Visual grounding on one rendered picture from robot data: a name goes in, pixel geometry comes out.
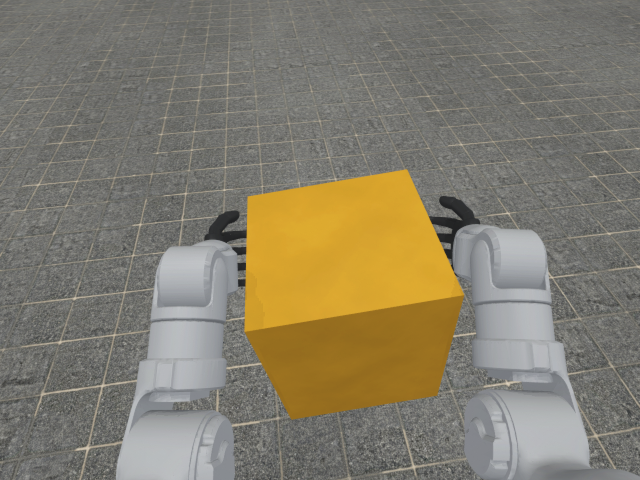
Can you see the right robot hand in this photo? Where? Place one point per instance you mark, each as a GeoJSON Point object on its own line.
{"type": "Point", "coordinates": [463, 212]}

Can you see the right robot upper arm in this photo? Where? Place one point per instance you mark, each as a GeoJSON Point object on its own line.
{"type": "Point", "coordinates": [528, 435]}

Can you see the left robot forearm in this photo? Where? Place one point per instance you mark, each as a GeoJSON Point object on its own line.
{"type": "Point", "coordinates": [184, 360]}

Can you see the left robot hand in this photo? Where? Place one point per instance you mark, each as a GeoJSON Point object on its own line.
{"type": "Point", "coordinates": [215, 233]}

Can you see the carton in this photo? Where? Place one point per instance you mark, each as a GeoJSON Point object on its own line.
{"type": "Point", "coordinates": [350, 299]}

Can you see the left robot upper arm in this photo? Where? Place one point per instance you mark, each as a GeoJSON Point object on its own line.
{"type": "Point", "coordinates": [179, 445]}

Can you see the right robot forearm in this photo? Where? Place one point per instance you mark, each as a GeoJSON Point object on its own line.
{"type": "Point", "coordinates": [515, 337]}

